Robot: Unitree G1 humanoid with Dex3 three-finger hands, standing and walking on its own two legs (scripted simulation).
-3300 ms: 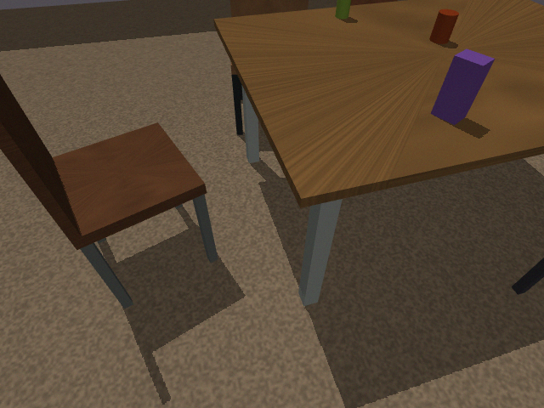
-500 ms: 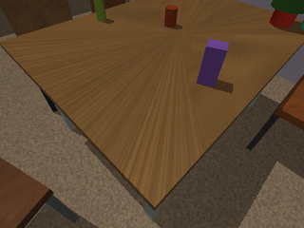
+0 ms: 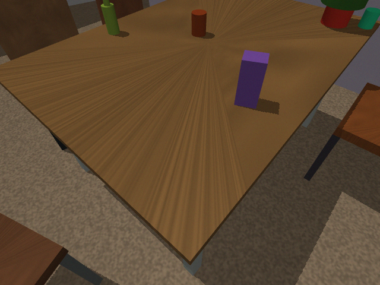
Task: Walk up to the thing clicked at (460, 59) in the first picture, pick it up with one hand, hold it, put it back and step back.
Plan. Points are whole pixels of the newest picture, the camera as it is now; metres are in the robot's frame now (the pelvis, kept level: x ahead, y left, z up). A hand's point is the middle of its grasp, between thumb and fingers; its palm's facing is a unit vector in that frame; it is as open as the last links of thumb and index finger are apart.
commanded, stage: walk up
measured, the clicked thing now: (250, 80) +0.71 -0.17 +0.03
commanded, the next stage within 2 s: stand in 0.32 s
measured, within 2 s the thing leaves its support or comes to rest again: neither
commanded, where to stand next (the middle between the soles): +0.07 +0.01 m, yaw +4 degrees
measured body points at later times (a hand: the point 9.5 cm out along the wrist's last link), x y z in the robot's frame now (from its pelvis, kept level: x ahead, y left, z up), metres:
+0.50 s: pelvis +0.02 +0.00 +0.01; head +0.03 -0.01 +0.45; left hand +0.11 +0.30 -0.12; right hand +0.10 -0.31 -0.13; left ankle +0.01 +0.15 -0.74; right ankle +0.05 -0.14 -0.74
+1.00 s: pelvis +0.03 +0.01 +0.01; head +0.04 +0.00 +0.46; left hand +0.10 +0.31 -0.12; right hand +0.11 -0.30 -0.13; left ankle +0.01 +0.15 -0.74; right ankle +0.05 -0.14 -0.74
